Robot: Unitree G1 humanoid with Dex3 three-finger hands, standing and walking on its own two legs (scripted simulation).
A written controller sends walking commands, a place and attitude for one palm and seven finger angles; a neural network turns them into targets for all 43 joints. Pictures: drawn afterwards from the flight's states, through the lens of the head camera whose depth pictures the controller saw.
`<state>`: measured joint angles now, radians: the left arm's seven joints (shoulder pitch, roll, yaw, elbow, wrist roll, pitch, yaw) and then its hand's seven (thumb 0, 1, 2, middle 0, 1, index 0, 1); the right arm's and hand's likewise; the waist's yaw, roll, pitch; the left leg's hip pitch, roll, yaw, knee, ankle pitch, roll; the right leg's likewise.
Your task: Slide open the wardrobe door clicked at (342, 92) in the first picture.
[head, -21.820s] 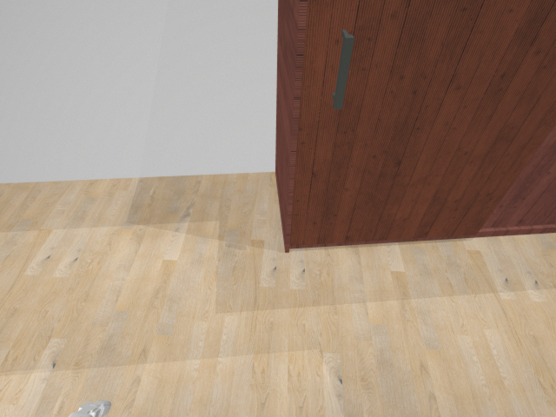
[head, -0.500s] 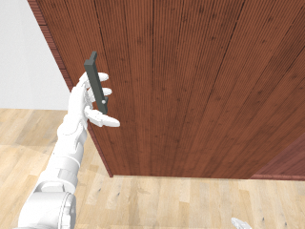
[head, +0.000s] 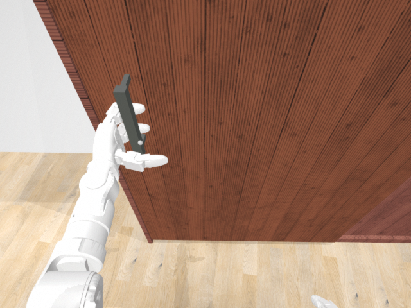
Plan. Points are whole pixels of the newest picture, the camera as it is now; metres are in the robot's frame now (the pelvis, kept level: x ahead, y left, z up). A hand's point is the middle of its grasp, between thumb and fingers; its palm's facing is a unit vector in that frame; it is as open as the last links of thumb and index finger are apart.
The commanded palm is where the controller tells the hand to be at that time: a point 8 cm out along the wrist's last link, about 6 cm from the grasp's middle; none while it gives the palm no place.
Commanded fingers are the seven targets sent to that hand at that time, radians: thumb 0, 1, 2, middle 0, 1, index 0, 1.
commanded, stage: grip the handle and tug to test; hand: left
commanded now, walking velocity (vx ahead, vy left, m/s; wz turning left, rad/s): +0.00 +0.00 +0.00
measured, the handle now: (133, 119) +0.47 +0.16 +0.11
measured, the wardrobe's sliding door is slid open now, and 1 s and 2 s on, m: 0.00 0.00 0.00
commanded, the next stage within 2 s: tug the door sideways, standing still in 1.16 s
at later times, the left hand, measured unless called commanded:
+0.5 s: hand (140, 141) +0.41 +0.14 +0.10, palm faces +0.02 -1.00 -0.01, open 5.9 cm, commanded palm +0.38 +0.18 +0.11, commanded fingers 0.00 0.90 0.90 -0.45 -1.40 -0.45 -1.40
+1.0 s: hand (140, 141) +0.41 +0.14 +0.10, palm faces +0.01 -1.00 +0.00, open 5.9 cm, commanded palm +0.36 +0.18 +0.11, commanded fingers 0.00 0.90 0.90 -0.45 -1.40 -0.45 -1.40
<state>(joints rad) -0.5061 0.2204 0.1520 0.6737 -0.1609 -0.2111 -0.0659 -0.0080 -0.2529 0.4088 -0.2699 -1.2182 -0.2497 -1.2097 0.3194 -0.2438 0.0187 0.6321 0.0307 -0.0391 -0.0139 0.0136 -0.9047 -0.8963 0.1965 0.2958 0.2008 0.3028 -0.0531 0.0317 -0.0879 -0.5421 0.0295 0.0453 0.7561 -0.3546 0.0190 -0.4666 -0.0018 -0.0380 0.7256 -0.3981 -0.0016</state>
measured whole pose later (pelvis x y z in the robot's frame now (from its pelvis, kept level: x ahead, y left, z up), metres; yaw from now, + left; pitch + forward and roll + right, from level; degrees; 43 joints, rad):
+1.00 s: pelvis +0.02 -0.01 +0.00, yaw -1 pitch +8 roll -1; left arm -0.39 0.22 0.16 0.54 -0.18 -0.16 -0.07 0.01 0.77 0.80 -0.28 -1.33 -0.28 -1.33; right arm 0.31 -0.24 0.01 0.60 0.03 -0.03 -0.01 0.01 -0.91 -0.90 0.20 0.30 0.20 0.30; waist -0.05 0.03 -0.10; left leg -0.50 0.03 0.05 0.72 -0.36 0.01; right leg -0.43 0.01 -0.03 0.69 -0.41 -0.01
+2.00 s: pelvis +0.04 -0.01 +0.02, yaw +2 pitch +1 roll -1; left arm -0.39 0.19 0.02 0.40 -0.11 -0.03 0.09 0.02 0.72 0.83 -0.34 -1.31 -0.31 -1.40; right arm 0.18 -0.18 0.03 0.60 -0.01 0.05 -0.06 0.01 -0.90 -0.90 0.20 0.30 0.20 0.30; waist 0.01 0.07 0.08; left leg -0.26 0.02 0.01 0.58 -0.34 0.01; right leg -0.46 0.03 -0.02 0.93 -0.45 0.01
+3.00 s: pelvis +0.11 -0.21 +0.01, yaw +6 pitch -1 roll -1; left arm -0.16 0.18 0.13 -0.01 -0.10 -0.12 0.20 0.04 0.75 0.86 -0.42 -1.33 -0.16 -1.40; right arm 0.09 -0.26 -0.05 0.59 0.02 -0.06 -0.05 0.01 -0.91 -0.90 0.19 0.30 0.20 0.30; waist 0.06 0.01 0.25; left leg -0.29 0.07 0.10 0.66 -0.29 0.01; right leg -0.46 -0.01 -0.05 0.83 -0.39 0.01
